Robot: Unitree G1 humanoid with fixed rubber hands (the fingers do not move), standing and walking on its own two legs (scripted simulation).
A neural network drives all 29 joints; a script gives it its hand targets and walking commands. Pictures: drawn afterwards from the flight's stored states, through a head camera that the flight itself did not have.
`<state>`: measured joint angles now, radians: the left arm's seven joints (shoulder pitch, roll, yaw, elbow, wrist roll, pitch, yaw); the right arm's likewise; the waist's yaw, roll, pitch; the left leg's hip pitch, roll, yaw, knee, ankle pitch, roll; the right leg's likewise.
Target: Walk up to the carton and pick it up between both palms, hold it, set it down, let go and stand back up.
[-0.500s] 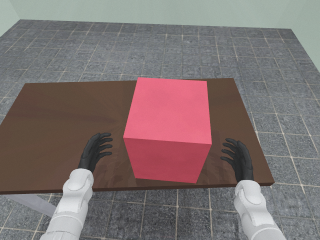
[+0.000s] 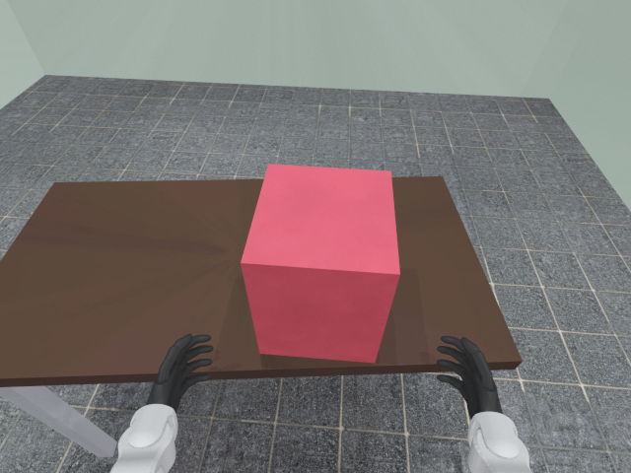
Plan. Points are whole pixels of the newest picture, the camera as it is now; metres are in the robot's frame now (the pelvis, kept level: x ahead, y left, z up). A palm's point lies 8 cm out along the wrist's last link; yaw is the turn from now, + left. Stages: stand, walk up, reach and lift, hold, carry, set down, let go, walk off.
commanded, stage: set down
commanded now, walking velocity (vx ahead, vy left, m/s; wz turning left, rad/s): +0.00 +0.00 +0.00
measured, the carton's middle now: (322, 265) +0.44 +0.03 -0.02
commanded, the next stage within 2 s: let go in 0.96 s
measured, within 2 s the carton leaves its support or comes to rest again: neither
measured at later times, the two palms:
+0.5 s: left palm (166, 442) +0.18 +0.23 -0.07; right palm (501, 448) +0.18 -0.20 -0.06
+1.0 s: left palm (171, 440) +0.18 +0.23 -0.07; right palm (509, 453) +0.18 -0.22 -0.07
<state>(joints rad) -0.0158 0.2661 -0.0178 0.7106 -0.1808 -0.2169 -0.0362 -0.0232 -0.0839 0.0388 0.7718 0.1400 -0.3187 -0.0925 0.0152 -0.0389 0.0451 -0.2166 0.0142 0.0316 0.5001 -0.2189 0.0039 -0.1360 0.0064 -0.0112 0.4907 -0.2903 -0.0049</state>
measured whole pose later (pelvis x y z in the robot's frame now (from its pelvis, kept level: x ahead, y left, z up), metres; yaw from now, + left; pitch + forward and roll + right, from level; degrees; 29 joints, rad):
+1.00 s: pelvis +0.03 +0.00 +0.01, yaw -1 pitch -5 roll +0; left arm 0.23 0.20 0.00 0.50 -0.04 0.06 0.00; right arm 0.20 -0.17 0.01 0.71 0.04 -0.25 -0.01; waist 0.02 -0.02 0.10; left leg -0.10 0.01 0.05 0.41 -0.23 0.00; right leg -0.03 0.00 0.01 0.39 -0.28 0.00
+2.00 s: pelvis -0.01 +0.00 +0.00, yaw +1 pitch -5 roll -1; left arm 0.40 0.22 -0.01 0.90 0.01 -0.01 0.02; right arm 0.37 -0.21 0.01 0.95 -0.01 -0.01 -0.02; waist 0.00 0.02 0.00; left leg -0.20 0.01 0.01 0.49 -0.20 0.01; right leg -0.10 0.01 -0.02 0.46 -0.27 0.00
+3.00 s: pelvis -0.11 +0.00 -0.03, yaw -1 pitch -5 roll -1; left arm 0.45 0.16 0.06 0.98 0.05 -0.02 0.04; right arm 0.45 -0.18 -0.07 0.95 -0.05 0.06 -0.01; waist 0.02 0.05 -0.02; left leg -0.52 -0.01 -0.03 1.08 -0.43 -0.04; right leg -0.24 0.04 -0.04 0.73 -0.41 -0.05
